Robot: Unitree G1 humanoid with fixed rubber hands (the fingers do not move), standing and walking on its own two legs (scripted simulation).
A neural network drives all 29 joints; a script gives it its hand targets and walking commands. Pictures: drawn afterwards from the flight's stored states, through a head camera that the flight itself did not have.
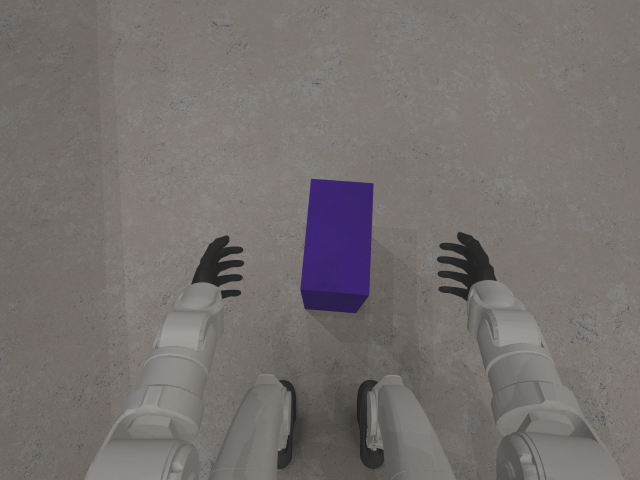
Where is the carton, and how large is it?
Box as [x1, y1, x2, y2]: [300, 179, 373, 312]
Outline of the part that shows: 311,179 300,288 304,307 310,309 356,312 368,295 373,183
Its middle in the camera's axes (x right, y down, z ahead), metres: +0.04 +0.04 +0.99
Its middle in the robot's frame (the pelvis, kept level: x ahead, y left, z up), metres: +0.53 -0.02 -0.55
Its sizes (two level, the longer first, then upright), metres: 0.262 0.146 0.296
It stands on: the floor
